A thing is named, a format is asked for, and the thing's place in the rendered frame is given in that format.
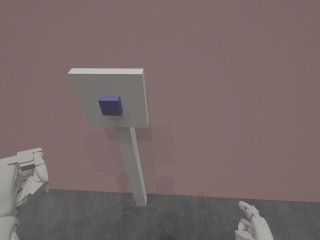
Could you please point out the robot left hand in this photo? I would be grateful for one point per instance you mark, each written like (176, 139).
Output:
(32, 171)

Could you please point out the panel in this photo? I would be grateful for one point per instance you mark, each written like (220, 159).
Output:
(128, 83)

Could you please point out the robot right hand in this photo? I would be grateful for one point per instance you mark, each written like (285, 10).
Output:
(258, 229)

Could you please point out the button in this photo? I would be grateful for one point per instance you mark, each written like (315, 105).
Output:
(111, 105)

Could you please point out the left robot forearm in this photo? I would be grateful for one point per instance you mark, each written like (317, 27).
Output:
(8, 227)

